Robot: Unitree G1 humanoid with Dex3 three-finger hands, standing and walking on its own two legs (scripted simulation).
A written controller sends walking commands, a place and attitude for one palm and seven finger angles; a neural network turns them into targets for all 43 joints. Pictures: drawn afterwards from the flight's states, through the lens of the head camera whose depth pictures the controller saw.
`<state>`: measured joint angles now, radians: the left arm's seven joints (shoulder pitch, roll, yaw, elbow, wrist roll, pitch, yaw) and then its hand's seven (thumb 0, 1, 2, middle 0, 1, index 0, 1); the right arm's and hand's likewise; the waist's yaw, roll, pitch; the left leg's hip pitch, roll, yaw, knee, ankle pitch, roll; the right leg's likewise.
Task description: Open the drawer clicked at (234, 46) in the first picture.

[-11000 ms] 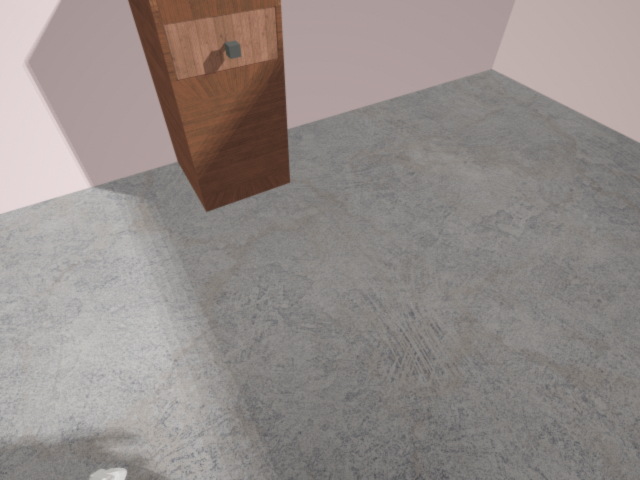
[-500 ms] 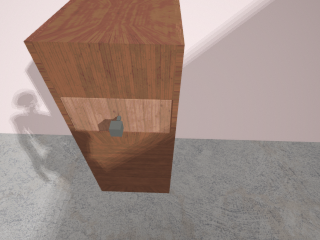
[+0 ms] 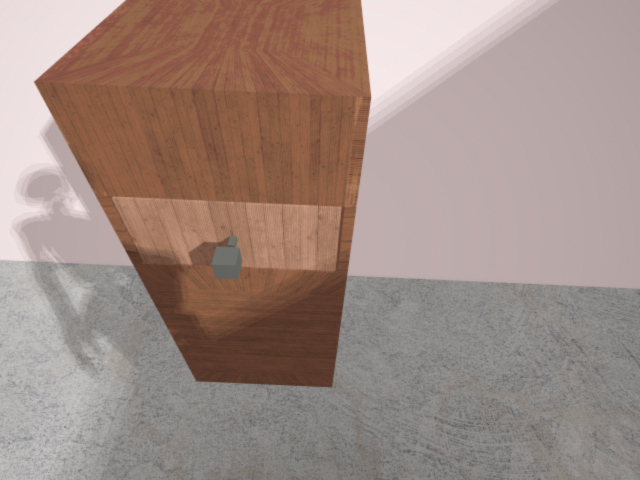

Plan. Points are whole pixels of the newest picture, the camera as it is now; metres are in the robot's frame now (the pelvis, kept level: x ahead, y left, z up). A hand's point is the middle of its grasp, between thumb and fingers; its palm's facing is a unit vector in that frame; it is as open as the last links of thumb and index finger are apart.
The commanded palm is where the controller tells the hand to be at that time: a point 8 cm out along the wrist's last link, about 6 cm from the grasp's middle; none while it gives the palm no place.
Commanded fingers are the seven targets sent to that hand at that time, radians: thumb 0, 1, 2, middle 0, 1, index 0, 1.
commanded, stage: come to a stop and stand still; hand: left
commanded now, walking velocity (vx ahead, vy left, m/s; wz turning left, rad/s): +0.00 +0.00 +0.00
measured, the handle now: (229, 254) +0.49 +0.20 -0.06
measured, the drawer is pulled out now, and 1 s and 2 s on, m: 0.00 0.00 0.00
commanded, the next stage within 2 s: look again from close up in 0.18 s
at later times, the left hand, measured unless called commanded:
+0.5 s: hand out of the picture -0.01 +0.15 -0.18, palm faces +0.03 -0.98 -0.17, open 7.4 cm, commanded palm none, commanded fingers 0.00 0.90 0.90 -0.20 -0.30 -0.20 -0.30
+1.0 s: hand out of the picture +0.10 +0.19 -0.10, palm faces -0.09 -0.81 -0.58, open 7.4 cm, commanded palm +0.12 +0.19 -0.05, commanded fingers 0.00 0.69 0.81 -0.22 -0.44 -0.22 -0.44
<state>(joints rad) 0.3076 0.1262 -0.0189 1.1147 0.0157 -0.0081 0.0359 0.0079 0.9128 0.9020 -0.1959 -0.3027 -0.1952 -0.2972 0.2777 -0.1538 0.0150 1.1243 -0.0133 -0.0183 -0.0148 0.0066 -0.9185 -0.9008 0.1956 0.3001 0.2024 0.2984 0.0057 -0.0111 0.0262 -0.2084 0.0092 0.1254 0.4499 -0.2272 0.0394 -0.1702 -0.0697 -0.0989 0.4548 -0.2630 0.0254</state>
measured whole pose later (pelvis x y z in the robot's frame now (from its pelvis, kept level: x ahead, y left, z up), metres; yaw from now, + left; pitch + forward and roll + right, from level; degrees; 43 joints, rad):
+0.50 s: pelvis +0.01 -0.01 +0.00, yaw +0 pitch -1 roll +0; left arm 0.31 0.13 -0.01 1.13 0.02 -0.01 0.04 0.01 0.91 0.90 -0.19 -0.30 -0.19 -0.30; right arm 0.29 -0.13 0.02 1.15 -0.01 -0.02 -0.02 0.01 -0.92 -0.90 0.20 0.30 0.20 0.30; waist 0.01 -0.01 0.02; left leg -0.18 0.02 0.12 0.42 -0.22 0.02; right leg -0.14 -0.06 -0.10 0.43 -0.27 0.01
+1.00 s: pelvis +0.00 -0.02 -0.01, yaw +0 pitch +1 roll +1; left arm 0.52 0.27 -0.11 0.25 0.24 0.12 0.24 0.07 0.93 0.88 -0.21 -0.33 -0.20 -0.33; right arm 0.36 -0.22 -0.01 0.89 0.06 -0.23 -0.09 0.03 -0.93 -0.90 0.20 0.30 0.21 0.30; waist 0.01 0.03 0.00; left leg -0.29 0.03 0.12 0.55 -0.27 0.01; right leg -0.27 -0.07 -0.10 0.59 -0.34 0.00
